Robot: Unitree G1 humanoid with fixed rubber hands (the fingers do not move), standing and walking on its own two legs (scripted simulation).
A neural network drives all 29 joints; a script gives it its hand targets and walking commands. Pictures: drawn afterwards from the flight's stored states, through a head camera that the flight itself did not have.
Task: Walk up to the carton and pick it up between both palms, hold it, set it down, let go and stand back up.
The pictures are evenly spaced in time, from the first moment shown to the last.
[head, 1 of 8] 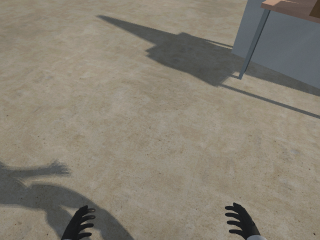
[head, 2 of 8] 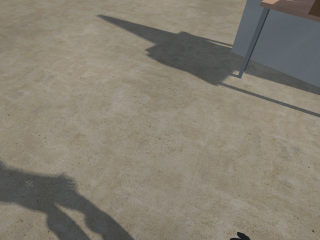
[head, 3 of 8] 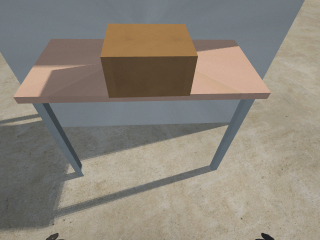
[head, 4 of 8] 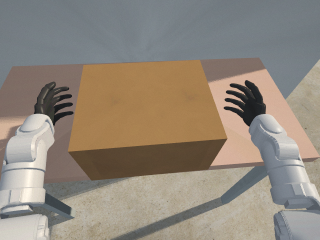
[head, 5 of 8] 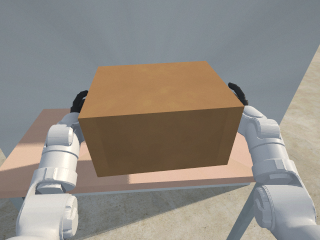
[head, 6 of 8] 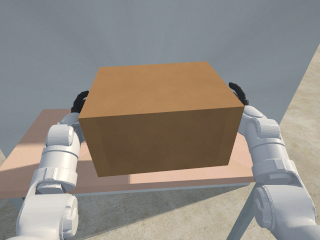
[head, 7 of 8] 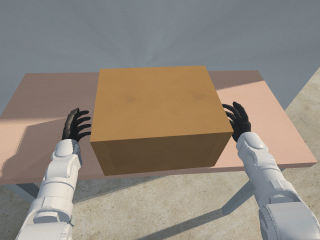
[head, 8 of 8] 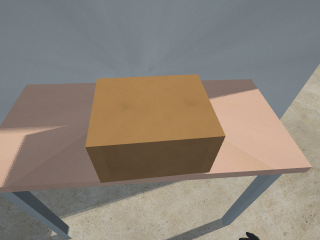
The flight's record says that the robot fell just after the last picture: no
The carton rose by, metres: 0.16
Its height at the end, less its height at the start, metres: +0.00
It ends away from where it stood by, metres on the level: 0.02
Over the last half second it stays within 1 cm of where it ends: yes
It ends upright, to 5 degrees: yes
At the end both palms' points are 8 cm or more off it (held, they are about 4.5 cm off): yes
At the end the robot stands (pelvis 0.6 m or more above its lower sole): yes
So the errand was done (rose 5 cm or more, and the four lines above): yes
